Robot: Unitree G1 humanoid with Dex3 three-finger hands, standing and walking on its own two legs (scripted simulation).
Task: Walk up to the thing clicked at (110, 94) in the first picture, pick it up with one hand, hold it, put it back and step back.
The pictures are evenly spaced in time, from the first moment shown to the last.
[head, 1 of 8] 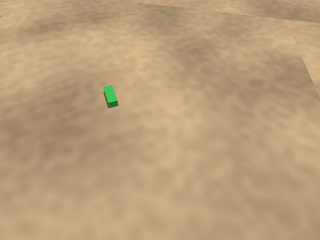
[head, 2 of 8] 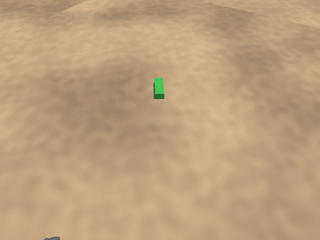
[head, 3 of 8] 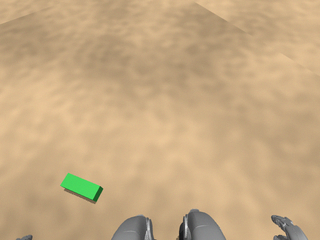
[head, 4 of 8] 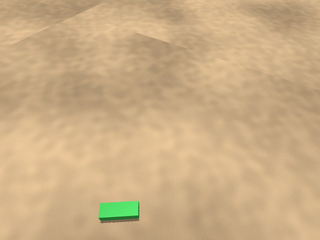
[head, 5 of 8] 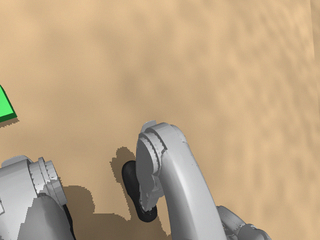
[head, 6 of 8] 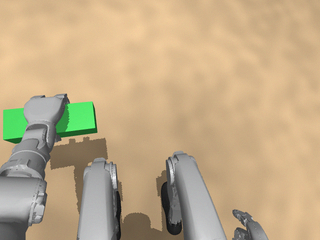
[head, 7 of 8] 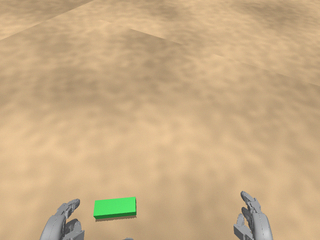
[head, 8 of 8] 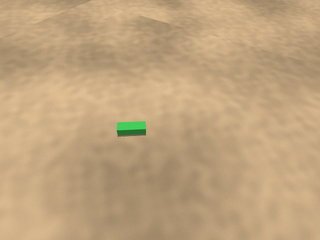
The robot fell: no
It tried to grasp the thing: yes
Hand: left
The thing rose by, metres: 0.67
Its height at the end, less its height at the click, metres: +0.00
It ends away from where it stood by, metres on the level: 0.01
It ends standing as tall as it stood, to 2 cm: yes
